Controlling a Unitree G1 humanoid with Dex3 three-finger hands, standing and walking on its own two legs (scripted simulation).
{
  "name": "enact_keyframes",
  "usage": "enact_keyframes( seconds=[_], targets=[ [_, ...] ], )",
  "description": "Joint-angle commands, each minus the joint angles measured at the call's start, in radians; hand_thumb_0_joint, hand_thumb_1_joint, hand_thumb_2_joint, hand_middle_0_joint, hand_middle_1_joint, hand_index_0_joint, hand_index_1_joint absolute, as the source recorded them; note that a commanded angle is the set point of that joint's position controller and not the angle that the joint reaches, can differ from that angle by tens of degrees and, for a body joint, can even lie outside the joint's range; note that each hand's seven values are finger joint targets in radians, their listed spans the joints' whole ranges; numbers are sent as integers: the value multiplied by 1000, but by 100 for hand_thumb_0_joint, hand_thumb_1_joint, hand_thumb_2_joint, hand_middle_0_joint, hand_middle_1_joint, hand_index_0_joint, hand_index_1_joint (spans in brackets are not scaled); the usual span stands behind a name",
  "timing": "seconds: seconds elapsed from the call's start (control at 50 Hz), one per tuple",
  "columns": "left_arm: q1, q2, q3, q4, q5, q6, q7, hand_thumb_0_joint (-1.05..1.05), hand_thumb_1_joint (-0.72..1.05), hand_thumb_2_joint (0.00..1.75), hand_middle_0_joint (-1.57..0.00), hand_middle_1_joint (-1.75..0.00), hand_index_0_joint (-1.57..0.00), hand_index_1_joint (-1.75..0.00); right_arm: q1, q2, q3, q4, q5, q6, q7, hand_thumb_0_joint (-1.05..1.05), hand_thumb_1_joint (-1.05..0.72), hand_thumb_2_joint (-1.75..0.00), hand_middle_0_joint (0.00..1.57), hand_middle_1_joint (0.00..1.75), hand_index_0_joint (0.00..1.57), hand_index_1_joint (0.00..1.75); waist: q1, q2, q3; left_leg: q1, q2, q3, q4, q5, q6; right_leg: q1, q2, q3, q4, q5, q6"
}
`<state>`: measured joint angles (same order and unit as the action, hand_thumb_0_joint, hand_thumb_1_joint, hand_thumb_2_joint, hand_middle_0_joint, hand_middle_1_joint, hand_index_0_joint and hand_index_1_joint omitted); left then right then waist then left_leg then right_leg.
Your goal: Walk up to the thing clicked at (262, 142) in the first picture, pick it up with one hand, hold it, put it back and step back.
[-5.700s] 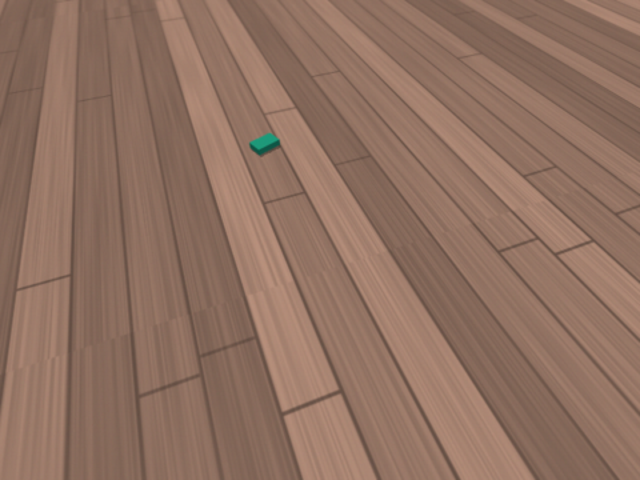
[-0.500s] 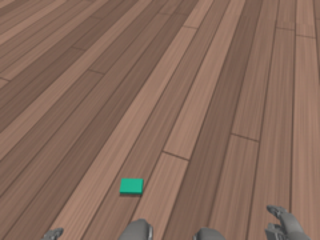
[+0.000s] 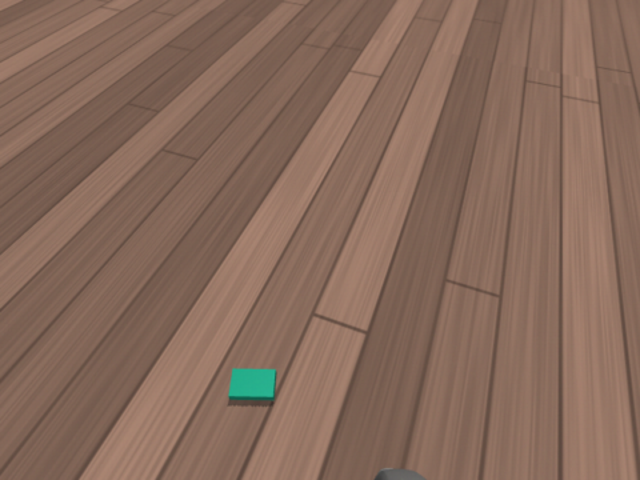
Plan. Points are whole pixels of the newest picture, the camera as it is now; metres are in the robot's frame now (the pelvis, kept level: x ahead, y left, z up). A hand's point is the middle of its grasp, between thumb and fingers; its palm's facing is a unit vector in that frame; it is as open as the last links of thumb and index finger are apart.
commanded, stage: walk up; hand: left
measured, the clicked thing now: (253, 384) +0.49 +0.20 -0.74
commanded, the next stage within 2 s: stand in 1.44 s
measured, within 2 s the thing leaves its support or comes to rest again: neither
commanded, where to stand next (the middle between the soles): +0.08 +0.02 m, yaw -1 degrees
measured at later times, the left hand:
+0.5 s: hand out of the picture +0.12 +0.27 -0.15, palm faces -0.02 -0.95 -0.31, open 7.4 cm
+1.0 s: hand out of the picture +0.11 +0.26 -0.13, palm faces -0.05 -0.94 -0.34, open 7.4 cm
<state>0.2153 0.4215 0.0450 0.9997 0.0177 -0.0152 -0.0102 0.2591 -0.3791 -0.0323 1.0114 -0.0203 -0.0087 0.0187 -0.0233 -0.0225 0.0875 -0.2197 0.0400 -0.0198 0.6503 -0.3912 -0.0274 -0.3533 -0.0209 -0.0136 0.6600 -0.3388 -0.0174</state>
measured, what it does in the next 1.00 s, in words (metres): stands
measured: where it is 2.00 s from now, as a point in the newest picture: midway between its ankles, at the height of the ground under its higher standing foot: outside the picture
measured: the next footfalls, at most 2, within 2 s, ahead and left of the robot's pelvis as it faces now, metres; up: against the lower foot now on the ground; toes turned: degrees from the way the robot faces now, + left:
none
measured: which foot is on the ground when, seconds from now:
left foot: down 0.00-1.00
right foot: down 0.00-1.00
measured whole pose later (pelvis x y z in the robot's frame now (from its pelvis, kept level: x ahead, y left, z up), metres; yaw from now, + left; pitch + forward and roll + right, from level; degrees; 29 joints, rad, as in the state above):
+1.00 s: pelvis +0.03 +0.01 +0.03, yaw -2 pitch -3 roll +0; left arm 0.09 0.35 0.00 1.17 0.01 -0.01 -0.01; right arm 0.05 -0.35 -0.01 1.15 0.00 -0.01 0.01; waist 0.01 0.00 0.06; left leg -0.09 0.01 0.05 0.32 -0.18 -0.01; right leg -0.16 -0.02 0.02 0.33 -0.13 0.02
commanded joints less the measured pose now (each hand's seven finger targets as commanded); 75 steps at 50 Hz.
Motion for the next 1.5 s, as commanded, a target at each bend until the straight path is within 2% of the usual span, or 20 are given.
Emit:
enact_keyframes(
  seconds=[0.0,0.02,0.04,0.06,0.1,0.12,0.18,0.22,0.24,0.26,0.28,0.3,0.34,0.36,0.46,0.58,0.92,1.06,1.38,1.48],
  targets=[
    [72,234,72,-28,9,-42,27,0,90,90,-20,-30,-20,-30,-83,-170,-28,-105,24,-17,-28,0,-90,-90,20,30,20,30,77,-57,-116,-235,26,-43,115,157,92,349,-106,197,-276,134,-50],
    [56,283,75,-41,6,-47,29,0,90,90,-20,-30,-20,-30,-81,-141,-18,-108,25,-13,-31,0,-90,-90,20,30,20,30,70,-171,-124,-329,-63,23,217,-110,57,337,-293,491,-376,6,-142],
    [2,305,75,-57,7,-42,22,0,90,90,-20,-30,-20,-30,-73,-209,-43,-84,16,-4,-43,0,-90,-90,20,30,20,30,60,-133,-94,-266,-38,-35,293,-236,63,219,-357,555,-396,-121,-216],
    [-43,292,73,-73,7,-36,19,0,90,90,-20,-30,-20,-30,-47,-232,-50,-64,13,-9,-44,0,-90,-90,20,30,20,30,37,-138,-57,-215,-9,-36,278,-225,65,138,-357,529,-385,-102,-241],
    [-70,224,51,-80,5,-35,18,0,90,90,-20,-30,-20,-30,-62,-217,-43,-42,17,-19,-34,0,-90,-90,20,30,20,30,29,-111,-32,-201,4,-38,183,-175,68,134,-253,342,-348,26,-177],
    [-76,214,46,-73,6,-37,19,0,90,90,-20,-30,-20,-30,-45,-203,-40,-27,16,-19,-31,0,-90,-90,20,30,20,30,24,-138,-51,-179,5,-20,161,-131,67,129,-229,296,-338,57,-159],
    [-113,211,38,-71,-2,-27,16,0,90,90,-20,-30,-20,-30,-1,-185,-34,7,13,-21,-27,0,-90,-90,20,30,20,30,6,-150,-88,-32,-22,33,-22,12,52,65,-185,220,-276,149,-133],
    [-142,185,23,-72,-18,-16,13,0,90,90,-20,-30,-20,-30,3,-181,-37,26,7,-28,-33,0,-90,-90,20,30,20,30,-22,-100,-124,95,-29,32,-201,204,50,22,-167,165,-183,249,-92],
    [-150,145,10,-74,-30,-13,12,0,90,90,-20,-30,-20,-30,-18,-204,-43,22,-2,-34,-38,0,-90,-90,20,30,20,30,-20,-28,-139,126,35,-62,-259,259,63,-3,-140,137,-129,279,-53],
    [-136,113,2,-71,-44,-10,12,0,90,90,-20,-30,-20,-30,-81,-245,-48,2,-4,-40,-41,0,-90,-90,20,30,20,30,12,72,-140,84,154,-224,-326,284,99,7,-65,88,-77,200,-9],
    [-111,126,4,-42,-46,-4,14,0,90,90,-20,-30,-20,-30,-174,-271,-42,-19,4,-41,-37,0,-90,-90,20,30,20,30,53,95,-104,-29,225,-283,-339,173,154,74,-26,48,-107,37,6],
    [-96,148,7,-9,-38,-4,16,0,90,90,-20,-30,-20,-30,-232,-267,-36,-16,10,-36,-31,0,-90,-90,20,30,20,30,70,105,-75,-113,210,-230,-316,123,158,172,-45,61,-138,-1,-1],
    [-122,154,2,3,-26,-16,11,0,90,90,-20,-30,-20,-30,-239,-217,-22,-2,10,-32,-27,0,-90,-90,20,30,20,30,57,89,-71,-62,115,-111,-290,186,91,175,-68,99,-221,149,-9],
    [-142,158,3,11,-29,-19,10,0,90,90,-20,-30,-20,-30,-221,-211,-19,2,9,-36,-28,0,-90,-90,20,30,20,30,39,106,-81,-41,101,-96,-297,251,75,186,-80,104,-217,232,-15],
    [-156,150,-13,53,-35,-19,12,0,90,90,-20,-30,-20,-30,-245,-209,-15,34,19,-36,-27,0,-90,-90,20,30,20,30,40,96,-122,66,105,-73,-317,367,65,203,-91,88,-269,312,0],
    [-170,146,-19,88,-28,-17,12,0,90,90,-20,-30,-20,-30,-268,-197,-20,53,22,-30,-26,0,-90,-90,20,30,20,30,31,41,-145,139,100,-40,-344,382,58,213,-100,90,-322,337,11],
    [-183,139,-9,110,-12,-21,14,0,90,90,-20,-30,-20,-30,-270,-182,-21,82,15,-21,-18,0,-90,-90,20,30,20,30,24,5,-118,139,84,-25,-393,246,47,210,-109,118,-390,281,13],
    [-181,142,-1,104,-9,-19,15,0,90,90,-20,-30,-20,-30,-247,-176,-20,89,12,-18,-16,0,-90,-90,20,30,20,30,24,12,-92,115,75,-26,-390,187,47,191,-105,134,-411,187,9],
    [-169,128,-3,89,-12,-16,16,0,90,90,-20,-30,-20,-30,-220,-183,-23,81,12,-21,-20,0,-90,-90,20,30,20,30,23,27,-124,139,92,-18,-379,283,50,218,-98,126,-369,327,5],
    [-171,132,-6,87,-14,-15,18,0,90,90,-20,-30,-20,-30,-231,-188,-19,85,11,-20,-23,0,-90,-90,20,30,20,30,24,30,-122,124,102,-35,-400,298,41,231,-101,115,-381,296,7]
  ],
)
